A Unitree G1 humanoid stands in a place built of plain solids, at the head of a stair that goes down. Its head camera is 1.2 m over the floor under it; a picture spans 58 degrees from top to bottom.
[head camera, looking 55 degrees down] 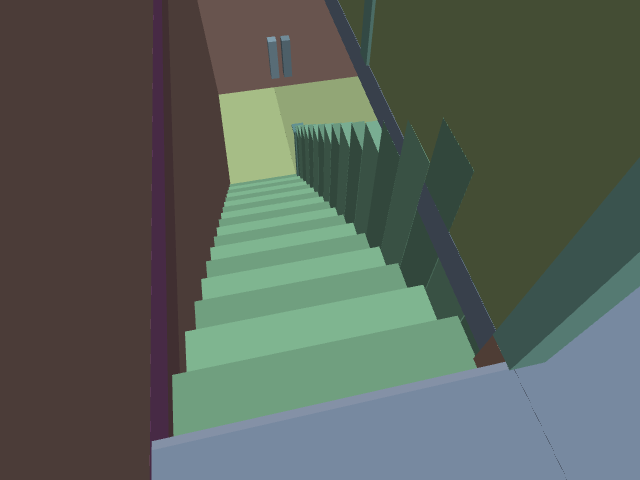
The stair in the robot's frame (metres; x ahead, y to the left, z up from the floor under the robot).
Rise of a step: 0.20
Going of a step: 0.24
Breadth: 0.99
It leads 12 degrees to the left of straight ahead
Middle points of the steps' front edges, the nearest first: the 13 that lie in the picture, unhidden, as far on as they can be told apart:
0.32 -0.05 0.00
0.55 0.00 -0.20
0.79 0.05 -0.40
1.02 0.10 -0.60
1.26 0.15 -0.80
1.49 0.20 -1.00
1.73 0.25 -1.20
1.96 0.30 -1.40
2.19 0.35 -1.60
2.43 0.41 -1.81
2.66 0.46 -2.01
2.90 0.51 -2.21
3.13 0.56 -2.41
